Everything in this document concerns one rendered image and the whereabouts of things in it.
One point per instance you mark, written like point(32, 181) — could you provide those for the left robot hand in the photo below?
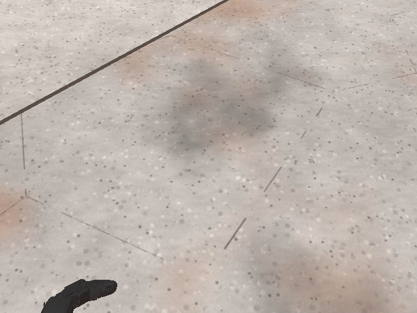
point(77, 294)

